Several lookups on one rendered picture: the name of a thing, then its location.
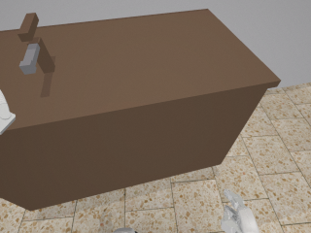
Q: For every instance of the counter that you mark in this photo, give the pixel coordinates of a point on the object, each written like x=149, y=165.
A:
x=120, y=102

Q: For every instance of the tap lever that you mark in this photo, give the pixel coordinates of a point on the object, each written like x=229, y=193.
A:
x=28, y=65

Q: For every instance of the robot left hand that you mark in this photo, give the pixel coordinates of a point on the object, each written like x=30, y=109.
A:
x=6, y=117

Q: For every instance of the robot right hand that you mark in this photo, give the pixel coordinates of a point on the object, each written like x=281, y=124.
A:
x=240, y=221

